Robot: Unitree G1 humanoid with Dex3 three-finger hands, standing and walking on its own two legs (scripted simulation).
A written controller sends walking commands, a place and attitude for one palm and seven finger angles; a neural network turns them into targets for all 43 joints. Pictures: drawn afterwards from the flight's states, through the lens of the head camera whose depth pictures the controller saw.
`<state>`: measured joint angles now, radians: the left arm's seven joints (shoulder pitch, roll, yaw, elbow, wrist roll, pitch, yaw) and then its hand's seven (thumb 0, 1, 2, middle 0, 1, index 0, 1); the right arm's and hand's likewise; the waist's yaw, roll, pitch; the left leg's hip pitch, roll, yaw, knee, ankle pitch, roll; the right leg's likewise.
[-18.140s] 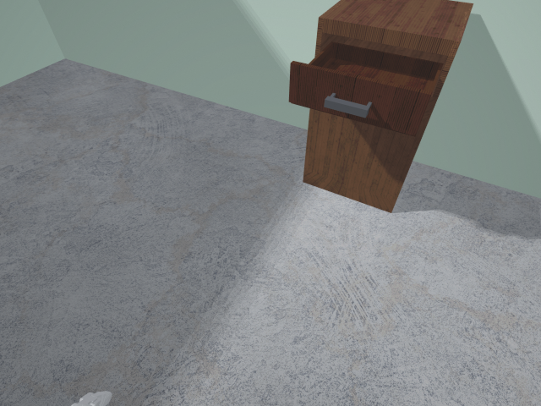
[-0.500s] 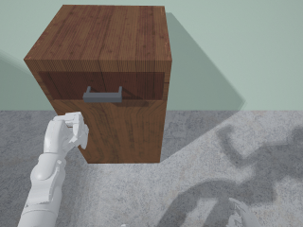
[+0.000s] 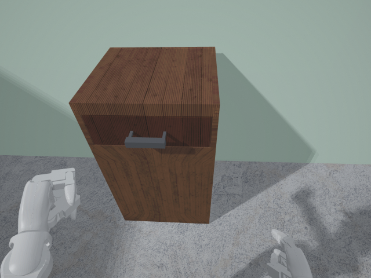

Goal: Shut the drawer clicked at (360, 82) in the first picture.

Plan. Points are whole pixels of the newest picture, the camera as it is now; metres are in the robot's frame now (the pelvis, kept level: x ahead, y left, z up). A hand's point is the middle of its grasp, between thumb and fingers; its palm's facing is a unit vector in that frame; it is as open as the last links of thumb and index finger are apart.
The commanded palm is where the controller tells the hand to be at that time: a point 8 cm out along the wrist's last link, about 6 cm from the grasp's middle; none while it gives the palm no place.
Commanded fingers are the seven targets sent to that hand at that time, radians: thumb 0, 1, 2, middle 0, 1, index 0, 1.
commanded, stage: draw the hand back to the body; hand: left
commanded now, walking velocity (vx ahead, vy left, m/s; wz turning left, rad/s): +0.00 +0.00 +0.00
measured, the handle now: (146, 138) +0.57 +0.20 -0.06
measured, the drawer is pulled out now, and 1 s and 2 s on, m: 0.00 0.00 0.00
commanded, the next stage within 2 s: step back with the hand held close in 0.36 s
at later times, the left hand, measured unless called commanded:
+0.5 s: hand (56, 206) +0.19 +0.23 +0.15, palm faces +0.40 -0.84 -0.36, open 3.3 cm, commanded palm +0.14 +0.27 +0.18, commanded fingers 0.00 0.90 0.90 -1.40 -1.60 -1.40 -1.60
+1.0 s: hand (27, 224) +0.15 +0.26 +0.16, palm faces +0.29 -0.82 -0.50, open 3.3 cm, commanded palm +0.09 +0.30 +0.18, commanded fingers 0.00 0.90 0.90 -1.40 -1.60 -1.40 -1.60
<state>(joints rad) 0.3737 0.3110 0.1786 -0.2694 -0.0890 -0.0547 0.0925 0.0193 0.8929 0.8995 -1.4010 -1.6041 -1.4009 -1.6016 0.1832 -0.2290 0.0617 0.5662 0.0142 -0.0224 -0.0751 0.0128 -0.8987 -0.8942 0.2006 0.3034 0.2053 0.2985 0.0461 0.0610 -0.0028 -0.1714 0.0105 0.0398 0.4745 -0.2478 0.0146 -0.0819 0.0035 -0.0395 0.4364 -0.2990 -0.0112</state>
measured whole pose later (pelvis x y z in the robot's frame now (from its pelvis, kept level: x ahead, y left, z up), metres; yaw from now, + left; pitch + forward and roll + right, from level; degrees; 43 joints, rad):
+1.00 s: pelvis -0.05 +0.02 +0.00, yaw -1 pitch +0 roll -1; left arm 0.65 0.42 0.38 -0.61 -0.07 -0.18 0.12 0.02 0.89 0.90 -1.40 -1.60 -1.40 -1.60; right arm 0.18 -0.22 -0.01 0.52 0.00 0.02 -0.07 0.01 -0.90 -0.89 0.20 0.30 0.20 0.30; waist 0.01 0.02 0.07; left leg -0.33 0.01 0.06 0.51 -0.18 0.05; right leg -0.25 -0.01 -0.02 0.47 -0.23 0.02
